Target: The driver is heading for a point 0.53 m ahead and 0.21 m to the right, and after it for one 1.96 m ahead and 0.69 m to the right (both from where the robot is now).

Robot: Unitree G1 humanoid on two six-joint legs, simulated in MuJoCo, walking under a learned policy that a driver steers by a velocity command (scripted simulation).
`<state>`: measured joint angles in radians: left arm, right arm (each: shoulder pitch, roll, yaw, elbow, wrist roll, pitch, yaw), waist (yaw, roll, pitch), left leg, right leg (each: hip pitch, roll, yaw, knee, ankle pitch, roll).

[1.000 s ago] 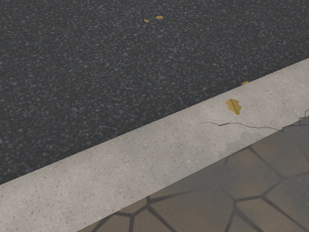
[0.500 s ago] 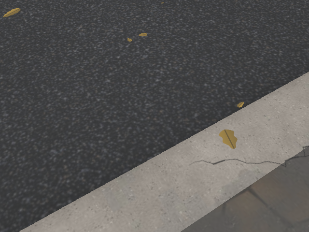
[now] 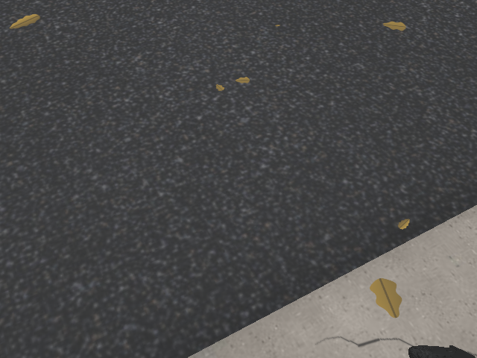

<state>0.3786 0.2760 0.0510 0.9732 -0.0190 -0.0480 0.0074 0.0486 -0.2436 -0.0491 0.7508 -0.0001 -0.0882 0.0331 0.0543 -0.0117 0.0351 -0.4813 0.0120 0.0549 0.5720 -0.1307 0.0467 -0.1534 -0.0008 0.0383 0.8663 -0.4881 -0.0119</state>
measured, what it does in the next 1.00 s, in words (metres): walks ahead, turning right: right foot, then left foot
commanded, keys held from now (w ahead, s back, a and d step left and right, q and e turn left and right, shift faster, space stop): e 0.78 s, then w+e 0.22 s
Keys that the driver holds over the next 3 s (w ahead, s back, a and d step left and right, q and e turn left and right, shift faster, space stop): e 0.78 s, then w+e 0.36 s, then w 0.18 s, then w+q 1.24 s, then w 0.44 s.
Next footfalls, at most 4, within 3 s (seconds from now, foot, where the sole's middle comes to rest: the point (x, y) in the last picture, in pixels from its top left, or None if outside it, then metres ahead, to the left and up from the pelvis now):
0.44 right None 0.23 -0.13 -0.76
0.88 left None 0.27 0.09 -0.76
1.36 right None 0.27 -0.30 -0.76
1.88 left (372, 302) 0.63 -0.33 -0.76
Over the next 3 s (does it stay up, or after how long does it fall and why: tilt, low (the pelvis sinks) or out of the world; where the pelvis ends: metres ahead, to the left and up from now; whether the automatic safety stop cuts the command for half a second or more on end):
stays up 1.03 -0.47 -0.10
